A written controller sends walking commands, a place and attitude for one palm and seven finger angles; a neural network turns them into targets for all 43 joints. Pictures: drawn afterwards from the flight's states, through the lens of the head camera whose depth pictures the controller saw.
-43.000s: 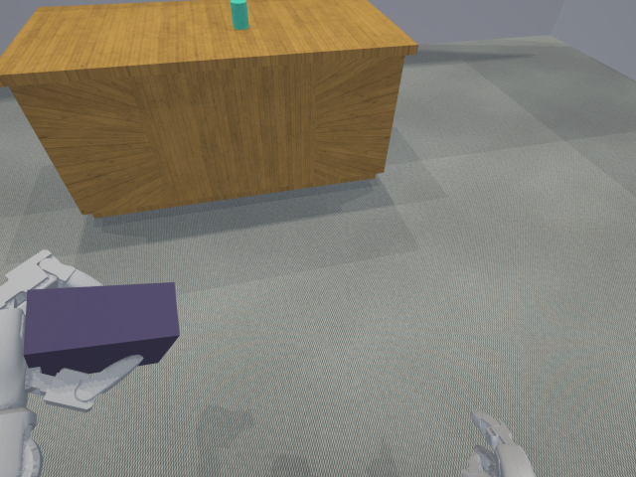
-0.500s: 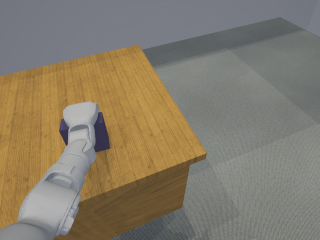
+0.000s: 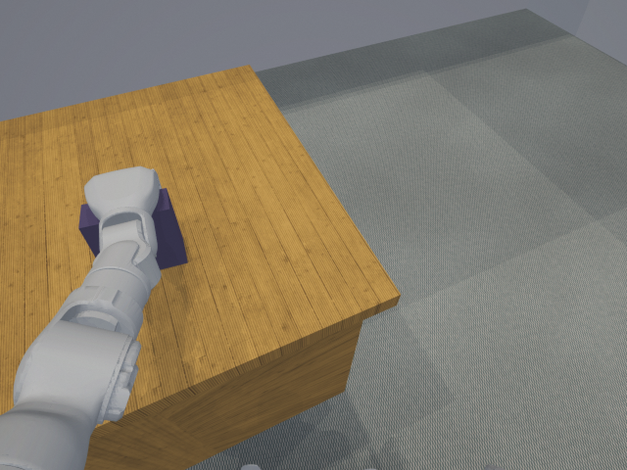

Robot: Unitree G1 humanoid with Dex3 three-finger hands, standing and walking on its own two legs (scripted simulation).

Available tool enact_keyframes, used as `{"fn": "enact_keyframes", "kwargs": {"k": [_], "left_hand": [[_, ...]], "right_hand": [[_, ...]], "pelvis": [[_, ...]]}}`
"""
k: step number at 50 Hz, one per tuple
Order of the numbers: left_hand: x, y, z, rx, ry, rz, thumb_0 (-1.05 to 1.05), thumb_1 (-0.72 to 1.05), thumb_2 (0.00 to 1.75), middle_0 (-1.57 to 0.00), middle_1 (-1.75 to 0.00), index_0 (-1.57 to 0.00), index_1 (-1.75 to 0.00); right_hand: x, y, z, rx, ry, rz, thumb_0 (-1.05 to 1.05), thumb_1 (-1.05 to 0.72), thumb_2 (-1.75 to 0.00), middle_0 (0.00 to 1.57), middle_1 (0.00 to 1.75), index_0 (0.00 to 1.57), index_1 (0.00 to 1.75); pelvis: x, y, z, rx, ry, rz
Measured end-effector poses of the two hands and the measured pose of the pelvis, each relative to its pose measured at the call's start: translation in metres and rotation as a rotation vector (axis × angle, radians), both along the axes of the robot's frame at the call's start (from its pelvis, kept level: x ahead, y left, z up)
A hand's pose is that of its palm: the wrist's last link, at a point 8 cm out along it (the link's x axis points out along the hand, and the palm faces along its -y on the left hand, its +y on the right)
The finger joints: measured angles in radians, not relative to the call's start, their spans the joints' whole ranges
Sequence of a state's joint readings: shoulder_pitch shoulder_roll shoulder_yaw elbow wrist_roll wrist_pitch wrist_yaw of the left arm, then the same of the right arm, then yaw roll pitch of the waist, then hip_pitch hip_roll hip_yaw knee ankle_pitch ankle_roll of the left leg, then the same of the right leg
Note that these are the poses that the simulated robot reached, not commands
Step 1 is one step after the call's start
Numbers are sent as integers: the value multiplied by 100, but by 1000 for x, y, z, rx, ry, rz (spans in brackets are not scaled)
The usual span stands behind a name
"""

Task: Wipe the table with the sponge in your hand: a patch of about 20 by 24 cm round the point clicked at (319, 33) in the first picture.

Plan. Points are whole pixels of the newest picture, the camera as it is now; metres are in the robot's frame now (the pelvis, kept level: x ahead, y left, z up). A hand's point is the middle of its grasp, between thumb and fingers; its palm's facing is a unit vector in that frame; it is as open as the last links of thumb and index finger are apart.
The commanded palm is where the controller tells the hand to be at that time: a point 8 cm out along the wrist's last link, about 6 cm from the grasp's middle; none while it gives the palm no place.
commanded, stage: wipe forward along the middle lane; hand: left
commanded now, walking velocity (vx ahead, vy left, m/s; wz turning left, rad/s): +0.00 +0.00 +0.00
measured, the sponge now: (141, 244) +0.44 +0.25 +0.00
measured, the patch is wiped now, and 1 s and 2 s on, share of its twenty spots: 0.95 0.95 0.95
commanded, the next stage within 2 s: slide back across to the first lane in 0.18 s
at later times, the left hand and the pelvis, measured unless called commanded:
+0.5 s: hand (126, 202) +0.49 +0.28 +0.04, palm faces -0.11 -0.02 -0.99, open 9.6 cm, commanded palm +0.47 +0.28 +0.08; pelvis +0.02 +0.03 +0.00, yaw -2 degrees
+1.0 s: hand (80, 212) +0.47 +0.33 +0.05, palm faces -0.12 -0.02 -0.99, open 9.6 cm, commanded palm +0.44 +0.33 +0.09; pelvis +0.05 +0.03 +0.01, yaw +0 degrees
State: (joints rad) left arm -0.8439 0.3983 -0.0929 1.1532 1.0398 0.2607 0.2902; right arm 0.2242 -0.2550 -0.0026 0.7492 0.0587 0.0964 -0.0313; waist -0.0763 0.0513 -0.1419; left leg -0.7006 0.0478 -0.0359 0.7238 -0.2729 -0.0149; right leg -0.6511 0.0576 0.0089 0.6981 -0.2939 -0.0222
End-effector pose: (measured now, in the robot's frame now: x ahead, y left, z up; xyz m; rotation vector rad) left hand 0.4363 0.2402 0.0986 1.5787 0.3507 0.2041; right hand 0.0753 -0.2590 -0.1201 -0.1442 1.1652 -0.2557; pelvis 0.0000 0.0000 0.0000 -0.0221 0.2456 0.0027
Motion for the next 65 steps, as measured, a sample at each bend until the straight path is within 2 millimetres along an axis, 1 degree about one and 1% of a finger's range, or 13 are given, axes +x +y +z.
{"fn": "enact_keyframes", "kwargs": {"k": [9, 17, 22, 26, 29, 33, 40, 46, 51, 57, 65], "left_hand": [[18, 11, -2, -11, 31, 11, 1, -56, 117, -83, -137, -84, -138], [39, 22, -1, 2, 27, 9, 1, -56, 117, -83, -137, -84, -139], [40, 27, -2, -19, 16, 3, 0, -56, 117, -82, -138, -83, -140], [40, 30, -3, -33, 13, 1, 0, -55, 117, -81, -139, -83, -141], [40, 34, -1, -34, 6, 3, 0, -55, 117, -81, -140, -82, -141], [40, 40, 1, -26, 1, 9, 0, -54, 117, -80, -140, -81, -142], [34, 59, 3, -35, 4, 37, 0, -52, 116, -79, -141, -80, -143], [25, 77, 3, -33, 14, 51, 0, -51, 115, -78, -141, -78, -144], [16, 88, 3, -25, 26, 49, -1, -50, 114, -77, -141, -78, -145], [9, 91, 1, -17, 33, 29, -1, -49, 113, -76, -142, -77, -145], [-4, 88, 0, -15, 1, 20, -1, -47, 112, -74, -143, -75, -147]], "right_hand": [[-8, 6, 2, -20, 33, -15, 1, -90, -90, 20, 30, 20, 30], [-28, 13, 0, -31, 88, -44, 1, -90, -90, 20, 30, 20, 30], [-40, 22, -1, -14, 131, -68, 1, -90, -90, 20, 30, 20, 30], [-41, 29, 0, 2, 143, -80, 1, -90, -90, 20, 30, 20, 30], [-36, 32, 2, 10, 133, -82, 1, -90, -90, 20, 30, 20, 30], [-24, 33, 5, 16, 113, -72, 1, -90, -90, 20, 30, 20, 30], [5, 28, 11, 11, 71, -45, 1, -90, -90, 20, 30, 20, 30], [32, 21, 18, -6, 39, -13, 1, -90, -90, 20, 30, 20, 30], [50, 16, 21, -17, 21, 14, 1, -90, -90, 20, 30, 20, 30], [64, 16, 22, -17, 12, 31, 1, -90, -90, 20, 30, 20, 30], [73, 24, 19, 12, 6, 34, 1, -90, -90, 20, 30, 20, 30]], "pelvis": [[3, 10, -1, -7, 24, -2], [5, 20, -4, -14, 56, -9], [11, 26, -2, -15, 61, -20], [16, 29, 0, -14, 49, -23], [20, 30, 2, -14, 40, -23], [25, 31, 4, -12, 31, -24], [34, 30, 8, -10, 16, -24], [44, 27, 11, -10, 3, -15], [49, 26, 12, -11, -9, -3], [53, 25, 13, -11, -15, 3], [56, 27, 14, -11, -26, 1]]}}
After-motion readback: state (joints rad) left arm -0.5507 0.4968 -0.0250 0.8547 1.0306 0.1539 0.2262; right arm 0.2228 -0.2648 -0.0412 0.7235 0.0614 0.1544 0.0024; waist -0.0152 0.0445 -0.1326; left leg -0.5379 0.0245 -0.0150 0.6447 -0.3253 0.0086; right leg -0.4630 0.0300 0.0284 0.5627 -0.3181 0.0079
